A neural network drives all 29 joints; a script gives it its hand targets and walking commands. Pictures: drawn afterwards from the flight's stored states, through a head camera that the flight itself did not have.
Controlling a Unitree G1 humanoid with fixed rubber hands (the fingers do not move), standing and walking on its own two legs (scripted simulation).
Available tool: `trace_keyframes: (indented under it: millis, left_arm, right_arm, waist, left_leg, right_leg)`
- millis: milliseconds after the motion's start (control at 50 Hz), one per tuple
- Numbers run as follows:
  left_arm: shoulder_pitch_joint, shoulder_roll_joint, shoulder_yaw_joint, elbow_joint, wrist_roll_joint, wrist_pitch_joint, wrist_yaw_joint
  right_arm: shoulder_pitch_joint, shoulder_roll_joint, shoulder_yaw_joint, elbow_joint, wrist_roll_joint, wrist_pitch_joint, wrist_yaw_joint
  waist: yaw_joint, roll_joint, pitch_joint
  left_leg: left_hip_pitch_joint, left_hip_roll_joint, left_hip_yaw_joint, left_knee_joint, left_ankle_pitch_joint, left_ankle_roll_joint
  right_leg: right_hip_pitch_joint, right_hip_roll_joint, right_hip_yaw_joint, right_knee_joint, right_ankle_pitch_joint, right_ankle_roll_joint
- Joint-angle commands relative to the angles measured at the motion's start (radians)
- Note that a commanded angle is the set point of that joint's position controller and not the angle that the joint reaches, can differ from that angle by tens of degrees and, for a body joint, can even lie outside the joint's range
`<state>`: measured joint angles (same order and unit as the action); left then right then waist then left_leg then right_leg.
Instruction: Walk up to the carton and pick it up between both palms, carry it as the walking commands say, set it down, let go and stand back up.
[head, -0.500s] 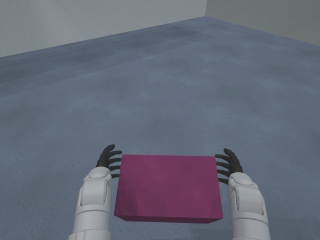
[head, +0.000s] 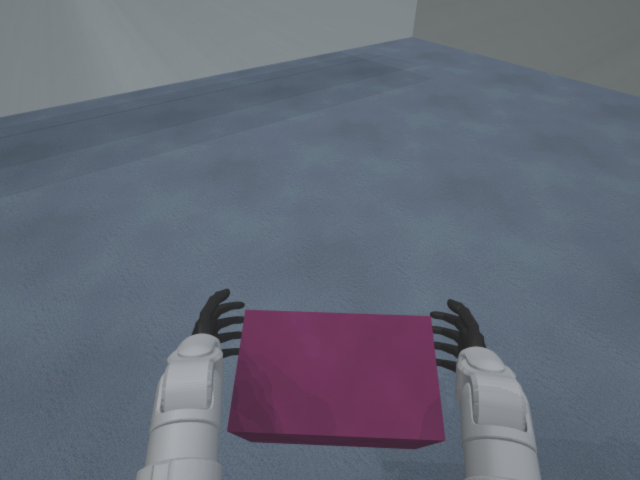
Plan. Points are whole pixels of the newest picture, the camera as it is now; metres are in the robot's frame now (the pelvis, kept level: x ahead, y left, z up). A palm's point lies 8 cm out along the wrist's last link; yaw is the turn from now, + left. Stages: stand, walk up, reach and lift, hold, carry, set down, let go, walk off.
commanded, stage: hold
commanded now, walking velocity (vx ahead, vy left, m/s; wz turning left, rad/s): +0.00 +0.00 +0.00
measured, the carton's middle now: (334, 383) +0.29 +0.00 -0.05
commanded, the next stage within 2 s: carry in 0.94 s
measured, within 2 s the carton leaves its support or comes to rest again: neither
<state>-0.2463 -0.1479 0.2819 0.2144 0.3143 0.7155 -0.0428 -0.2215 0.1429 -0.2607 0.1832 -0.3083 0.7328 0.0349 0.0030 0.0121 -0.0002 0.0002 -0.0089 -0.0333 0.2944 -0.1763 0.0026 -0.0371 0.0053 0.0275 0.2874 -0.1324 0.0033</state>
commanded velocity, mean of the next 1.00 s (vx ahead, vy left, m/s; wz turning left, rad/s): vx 0.05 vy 0.00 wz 0.00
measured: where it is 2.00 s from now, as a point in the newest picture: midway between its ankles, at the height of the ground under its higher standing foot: (325, 472)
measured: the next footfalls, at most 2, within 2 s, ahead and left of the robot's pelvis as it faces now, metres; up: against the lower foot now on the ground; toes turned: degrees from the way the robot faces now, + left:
right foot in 1.44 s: +0.25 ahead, -0.10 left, +0.00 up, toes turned -9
left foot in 1.90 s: +0.58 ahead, +0.11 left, +0.00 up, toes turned +12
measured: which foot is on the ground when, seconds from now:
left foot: down 0.00-1.00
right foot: down 0.00-1.00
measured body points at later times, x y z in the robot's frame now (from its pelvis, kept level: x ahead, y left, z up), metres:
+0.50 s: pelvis +0.00 +0.00 +0.00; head -0.04 +0.00 +0.45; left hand +0.29 +0.17 +0.04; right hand +0.29 -0.17 +0.04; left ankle +0.00 +0.12 -0.75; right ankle +0.03 -0.12 -0.75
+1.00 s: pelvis +0.00 +0.00 +0.00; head -0.04 +0.00 +0.44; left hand +0.30 +0.17 +0.04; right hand +0.29 -0.17 +0.04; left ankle +0.00 +0.12 -0.75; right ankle +0.02 -0.12 -0.75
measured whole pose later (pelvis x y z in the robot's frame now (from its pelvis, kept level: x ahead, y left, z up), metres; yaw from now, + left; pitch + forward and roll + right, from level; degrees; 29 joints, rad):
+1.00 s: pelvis +0.00 +0.00 +0.00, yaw +0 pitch -3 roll +0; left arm -0.21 -0.14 0.25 0.18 0.30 0.73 -0.03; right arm -0.19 0.14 -0.23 0.16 -0.30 0.74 0.02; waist 0.00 0.01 -0.07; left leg -0.13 -0.01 -0.04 0.42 -0.28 0.00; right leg -0.16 0.00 0.02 0.40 -0.22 0.00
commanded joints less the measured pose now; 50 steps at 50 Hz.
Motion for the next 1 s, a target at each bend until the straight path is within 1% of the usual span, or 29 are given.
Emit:
trace_keyframes:
  millis: [0, 400, 900, 920, 940, 960, 980]
  left_arm:
    - [-0.446, -0.814, -0.537, 0.008, -0.259, -0.019, -0.258]
    - [-0.387, -0.811, -0.56, -0.031, -0.269, -0.015, -0.246]
    - [-0.389, -0.812, -0.556, -0.031, -0.266, -0.016, -0.241]
    - [-0.423, -0.826, -0.614, 0.003, -0.279, -0.011, -0.259]
    - [-0.407, -0.866, -0.608, 0.013, -0.282, -0.009, -0.263]
    - [-0.428, -0.873, -0.625, -0.017, -0.303, -0.008, -0.265]
    - [-0.448, -0.882, -0.653, -0.056, -0.328, -0.002, -0.264]
  right_arm:
    - [-0.458, 0.832, 0.552, -0.008, 0.268, -0.026, 0.256]
    - [-0.415, 0.813, 0.58, -0.054, 0.281, -0.028, 0.248]
    - [-0.42, 0.806, 0.573, -0.05, 0.278, -0.03, 0.249]
    - [-0.465, 0.829, 0.611, -0.012, 0.282, -0.038, 0.254]
    - [-0.479, 0.848, 0.635, -0.026, 0.283, -0.029, 0.257]
    - [-0.512, 0.867, 0.661, -0.049, 0.3, -0.026, 0.259]
    - [-0.527, 0.887, 0.683, -0.079, 0.319, -0.02, 0.261]
  waist:
    - [0.001, -0.01, -0.165]
    - [-0.002, -0.006, -0.17]
    - [-0.003, -0.006, -0.159]
    - [0.001, -0.038, -0.216]
    - [0.008, -0.04, -0.168]
    - [0.016, -0.038, -0.137]
    - [0.021, -0.046, -0.131]
  left_leg:
    - [-0.073, -0.078, -0.022, -0.059, 0.105, 0.009]
    - [-0.053, -0.079, -0.029, -0.059, 0.165, 0.004]
    - [-0.058, -0.078, -0.031, -0.063, 0.132, 0.004]
    - [-0.173, 0.12, -0.037, 0.064, -0.147, -0.01]
    - [-0.227, 0.108, -0.064, 0.042, -0.281, 0.0]
    - [-0.293, 0.085, -0.054, 0.054, -0.419, 0.01]
    - [-0.351, 0.072, -0.043, 0.082, -0.486, 0.009]
  right_leg:
    - [0.105, 0.082, 0.031, -0.028, 0.082, -0.002]
    - [0.111, 0.085, 0.034, -0.028, 0.125, 0.001]
    - [0.097, 0.084, 0.033, -0.027, 0.087, -0.003]
    - [-0.088, -0.122, 0.031, 0.072, -0.173, -0.02]
    - [-0.152, -0.126, 0.068, 0.046, -0.323, -0.028]
    - [-0.181, -0.118, 0.079, 0.03, -0.461, -0.041]
    - [-0.168, -0.126, 0.105, 0.006, -0.562, -0.051]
